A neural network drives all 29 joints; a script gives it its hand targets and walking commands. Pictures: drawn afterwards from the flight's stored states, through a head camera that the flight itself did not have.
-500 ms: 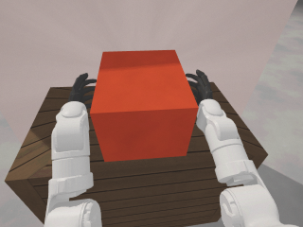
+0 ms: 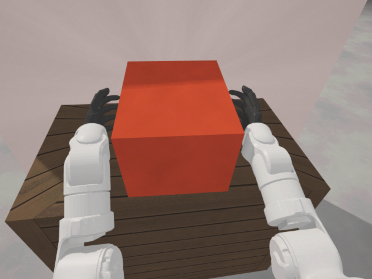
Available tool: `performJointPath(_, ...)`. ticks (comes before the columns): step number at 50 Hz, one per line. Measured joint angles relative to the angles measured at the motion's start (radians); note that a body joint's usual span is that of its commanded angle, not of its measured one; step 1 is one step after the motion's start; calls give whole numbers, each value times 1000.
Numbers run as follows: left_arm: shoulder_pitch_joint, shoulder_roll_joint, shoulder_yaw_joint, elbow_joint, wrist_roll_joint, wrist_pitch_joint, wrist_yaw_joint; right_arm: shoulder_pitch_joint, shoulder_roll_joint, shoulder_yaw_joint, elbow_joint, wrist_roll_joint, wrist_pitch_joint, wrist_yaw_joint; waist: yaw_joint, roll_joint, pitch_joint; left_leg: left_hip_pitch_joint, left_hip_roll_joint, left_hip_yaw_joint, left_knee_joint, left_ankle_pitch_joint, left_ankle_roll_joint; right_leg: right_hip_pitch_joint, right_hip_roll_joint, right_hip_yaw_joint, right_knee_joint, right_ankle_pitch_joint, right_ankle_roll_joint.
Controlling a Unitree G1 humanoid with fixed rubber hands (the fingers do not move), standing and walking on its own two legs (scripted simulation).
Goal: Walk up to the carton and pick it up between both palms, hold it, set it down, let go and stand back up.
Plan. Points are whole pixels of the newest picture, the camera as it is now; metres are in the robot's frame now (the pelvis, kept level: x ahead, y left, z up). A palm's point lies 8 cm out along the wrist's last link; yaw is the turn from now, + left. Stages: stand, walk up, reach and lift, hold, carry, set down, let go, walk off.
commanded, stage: hold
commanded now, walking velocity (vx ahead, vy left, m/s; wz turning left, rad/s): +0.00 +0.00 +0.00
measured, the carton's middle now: (175, 123) +0.42 +0.01 +0.15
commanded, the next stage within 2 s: none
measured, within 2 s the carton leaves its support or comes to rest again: neither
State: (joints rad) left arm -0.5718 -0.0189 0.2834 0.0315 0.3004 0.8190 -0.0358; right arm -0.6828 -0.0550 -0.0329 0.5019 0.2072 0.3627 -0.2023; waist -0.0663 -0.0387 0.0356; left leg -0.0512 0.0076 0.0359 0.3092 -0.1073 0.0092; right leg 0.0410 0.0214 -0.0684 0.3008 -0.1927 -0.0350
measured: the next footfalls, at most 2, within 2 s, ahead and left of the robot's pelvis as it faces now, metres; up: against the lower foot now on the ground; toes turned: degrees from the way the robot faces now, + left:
none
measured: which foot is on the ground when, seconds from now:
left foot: down 0.00-1.00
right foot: down 0.00-1.00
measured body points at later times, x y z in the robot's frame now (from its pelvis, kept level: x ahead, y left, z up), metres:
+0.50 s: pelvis +0.00 +0.00 +0.00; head -0.05 +0.01 +0.45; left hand +0.36 +0.17 +0.19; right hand +0.38 -0.15 +0.19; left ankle +0.05 +0.11 -0.75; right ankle +0.00 -0.09 -0.75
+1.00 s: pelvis +0.00 +0.00 +0.00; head -0.05 +0.02 +0.45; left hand +0.36 +0.17 +0.20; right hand +0.38 -0.14 +0.19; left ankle +0.05 +0.11 -0.75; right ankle +0.00 -0.09 -0.75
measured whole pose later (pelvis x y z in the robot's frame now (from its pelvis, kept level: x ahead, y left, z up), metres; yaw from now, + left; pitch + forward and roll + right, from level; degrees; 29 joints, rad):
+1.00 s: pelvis +0.00 +0.00 +0.00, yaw +0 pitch -9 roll +0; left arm -0.58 -0.02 0.29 0.04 0.30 0.83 -0.03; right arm -0.70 -0.06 -0.03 0.52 0.21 0.37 -0.20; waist -0.06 -0.04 0.02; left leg -0.05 0.01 0.03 0.30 -0.10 0.01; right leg 0.04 0.02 -0.06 0.30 -0.19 -0.04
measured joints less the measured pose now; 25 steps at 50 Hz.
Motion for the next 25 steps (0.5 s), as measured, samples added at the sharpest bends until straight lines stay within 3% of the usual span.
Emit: performJointPath(25, 13, -1, 3, -15, -15, 20, 5, 2, -5, 11, -19, 17, 35, -10, 0, 8, -5, 7, -1, -2, -5, 0, 0, 6, 1, 3, -4, 0, 0)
